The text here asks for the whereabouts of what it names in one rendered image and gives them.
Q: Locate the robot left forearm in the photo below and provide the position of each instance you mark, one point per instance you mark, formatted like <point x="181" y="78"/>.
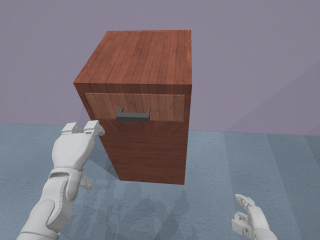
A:
<point x="53" y="211"/>

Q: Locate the robot left hand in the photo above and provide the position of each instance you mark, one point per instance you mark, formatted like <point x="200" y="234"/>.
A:
<point x="75" y="146"/>

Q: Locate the cabinet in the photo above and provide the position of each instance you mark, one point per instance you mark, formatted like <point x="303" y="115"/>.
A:
<point x="142" y="62"/>

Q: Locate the handle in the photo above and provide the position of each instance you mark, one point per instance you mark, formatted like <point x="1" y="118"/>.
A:
<point x="133" y="116"/>

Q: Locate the robot right hand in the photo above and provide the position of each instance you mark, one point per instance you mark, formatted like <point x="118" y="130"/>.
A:
<point x="245" y="224"/>

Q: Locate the robot right forearm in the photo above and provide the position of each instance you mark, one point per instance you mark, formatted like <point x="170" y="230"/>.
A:
<point x="263" y="234"/>

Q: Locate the drawer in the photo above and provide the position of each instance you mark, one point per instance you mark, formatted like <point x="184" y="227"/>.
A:
<point x="163" y="107"/>

